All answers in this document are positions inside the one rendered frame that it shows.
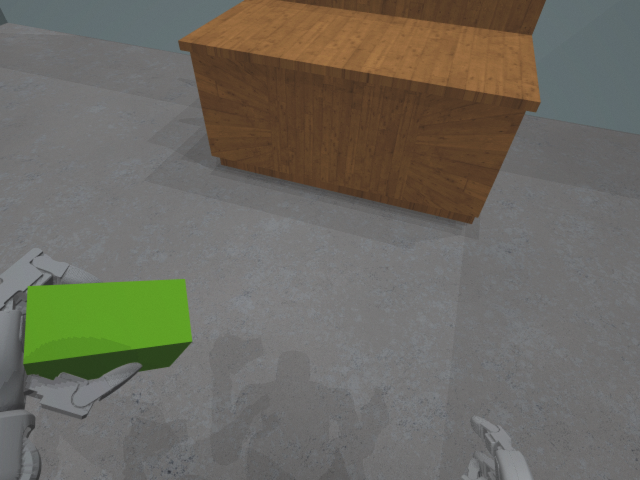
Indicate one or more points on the robot left forearm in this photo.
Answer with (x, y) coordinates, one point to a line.
(19, 458)

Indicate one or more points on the sponge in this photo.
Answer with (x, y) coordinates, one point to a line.
(90, 329)

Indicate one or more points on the robot left hand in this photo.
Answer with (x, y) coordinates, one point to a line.
(66, 394)

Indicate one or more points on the robot right hand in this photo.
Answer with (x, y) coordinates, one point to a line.
(509, 464)

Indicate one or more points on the table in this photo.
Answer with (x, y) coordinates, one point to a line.
(411, 103)

